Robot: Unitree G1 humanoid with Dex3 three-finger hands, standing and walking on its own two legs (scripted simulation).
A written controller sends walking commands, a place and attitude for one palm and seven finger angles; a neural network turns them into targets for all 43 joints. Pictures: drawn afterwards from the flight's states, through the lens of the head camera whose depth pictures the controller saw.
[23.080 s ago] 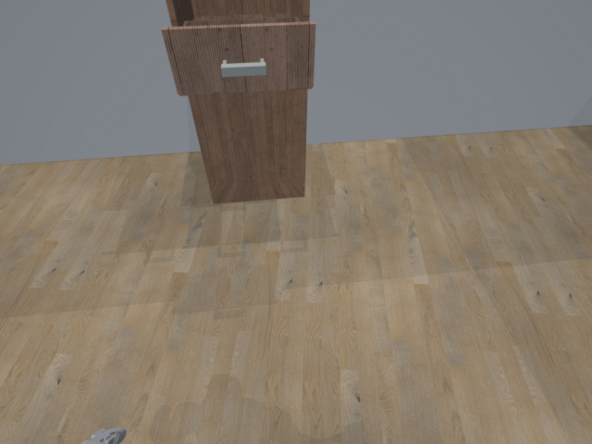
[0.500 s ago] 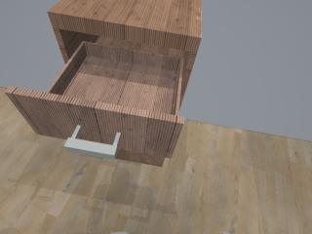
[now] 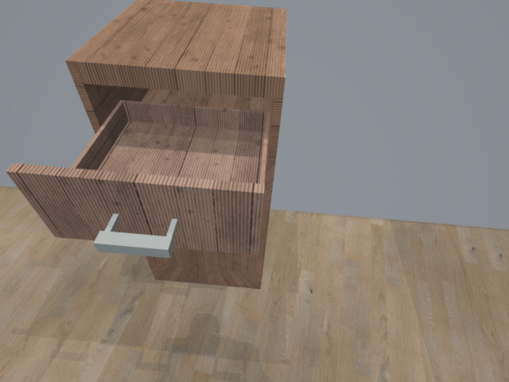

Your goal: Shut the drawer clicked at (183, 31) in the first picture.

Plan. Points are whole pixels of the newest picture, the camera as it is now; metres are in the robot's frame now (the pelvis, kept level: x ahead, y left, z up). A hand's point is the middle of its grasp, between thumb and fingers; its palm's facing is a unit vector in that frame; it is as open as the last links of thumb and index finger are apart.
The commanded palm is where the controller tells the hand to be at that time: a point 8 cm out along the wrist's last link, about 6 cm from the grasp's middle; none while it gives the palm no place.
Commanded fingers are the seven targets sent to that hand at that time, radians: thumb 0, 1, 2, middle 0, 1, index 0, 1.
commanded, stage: come to a stop and stand still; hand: left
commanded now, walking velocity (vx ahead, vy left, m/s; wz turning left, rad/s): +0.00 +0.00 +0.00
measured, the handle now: (139, 233) +0.34 +0.22 +0.04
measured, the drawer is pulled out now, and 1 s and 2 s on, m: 0.28 0.28 0.28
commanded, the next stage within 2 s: look again from close up in 0.18 s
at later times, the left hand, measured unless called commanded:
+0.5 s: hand out of the picture -0.01 +0.16 -0.18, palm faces +0.00 -0.98 -0.19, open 16.3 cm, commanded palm none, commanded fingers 0.00 -0.50 0.30 -0.15 -0.30 -0.15 -0.30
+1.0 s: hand out of the picture +0.08 +0.20 -0.11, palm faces +0.06 -0.96 -0.29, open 16.8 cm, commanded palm +0.11 +0.24 -0.05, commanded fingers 0.00 -0.31 0.38 -0.32 -0.47 -0.32 -0.47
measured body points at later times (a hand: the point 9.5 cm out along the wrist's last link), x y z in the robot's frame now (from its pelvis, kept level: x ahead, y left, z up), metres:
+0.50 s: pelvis +0.02 +0.00 -0.01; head +0.04 +0.00 +0.44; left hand -0.01 +0.21 -0.17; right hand +0.01 -0.21 -0.17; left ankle +0.07 +0.10 -0.74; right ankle -0.06 -0.10 -0.74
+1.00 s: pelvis +0.02 +0.02 -0.01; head +0.02 +0.01 +0.44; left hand +0.07 +0.25 -0.08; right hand +0.12 -0.22 -0.13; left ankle +0.07 +0.10 -0.74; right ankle -0.03 -0.09 -0.73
